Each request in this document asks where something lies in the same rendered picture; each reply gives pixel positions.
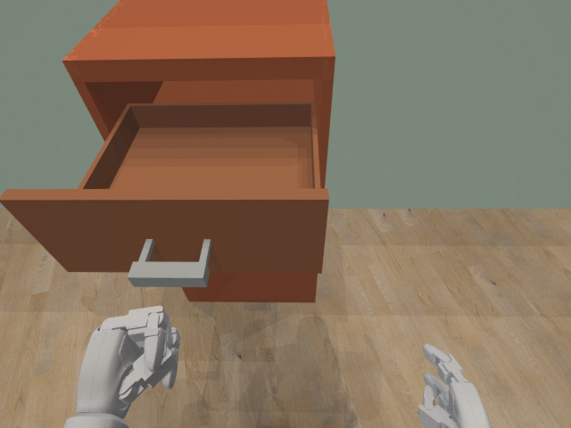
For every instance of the left robot hand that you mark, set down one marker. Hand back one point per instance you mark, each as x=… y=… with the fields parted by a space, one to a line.
x=143 y=340

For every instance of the right robot hand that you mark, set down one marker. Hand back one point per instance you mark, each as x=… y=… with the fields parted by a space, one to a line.
x=460 y=404

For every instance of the handle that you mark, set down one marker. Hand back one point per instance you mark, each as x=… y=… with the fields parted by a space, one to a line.
x=170 y=274

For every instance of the cabinet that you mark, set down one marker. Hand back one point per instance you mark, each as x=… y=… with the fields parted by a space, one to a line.
x=213 y=51

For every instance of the drawer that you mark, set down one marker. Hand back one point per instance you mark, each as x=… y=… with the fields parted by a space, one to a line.
x=245 y=175

